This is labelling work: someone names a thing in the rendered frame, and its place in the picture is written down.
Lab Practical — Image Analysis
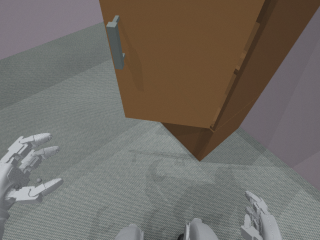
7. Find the cupboard door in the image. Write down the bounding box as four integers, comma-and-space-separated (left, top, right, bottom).
99, 0, 265, 129

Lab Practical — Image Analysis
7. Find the robot right thigh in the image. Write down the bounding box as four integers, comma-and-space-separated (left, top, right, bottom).
183, 221, 219, 240

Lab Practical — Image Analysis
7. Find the handle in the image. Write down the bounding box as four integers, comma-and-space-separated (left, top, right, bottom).
106, 15, 126, 70

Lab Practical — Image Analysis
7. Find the right robot hand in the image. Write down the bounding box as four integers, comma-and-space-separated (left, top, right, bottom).
241, 190, 283, 240

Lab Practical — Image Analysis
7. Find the robot left thigh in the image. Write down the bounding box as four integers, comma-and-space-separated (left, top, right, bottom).
114, 226, 144, 240

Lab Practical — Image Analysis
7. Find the robot thigh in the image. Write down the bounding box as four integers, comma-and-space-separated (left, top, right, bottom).
183, 221, 219, 240
114, 226, 144, 240

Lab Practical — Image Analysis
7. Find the left robot hand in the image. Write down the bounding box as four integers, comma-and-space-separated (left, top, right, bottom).
0, 133, 64, 211

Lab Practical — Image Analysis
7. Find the left robot forearm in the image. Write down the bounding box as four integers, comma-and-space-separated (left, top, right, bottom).
0, 208, 10, 240

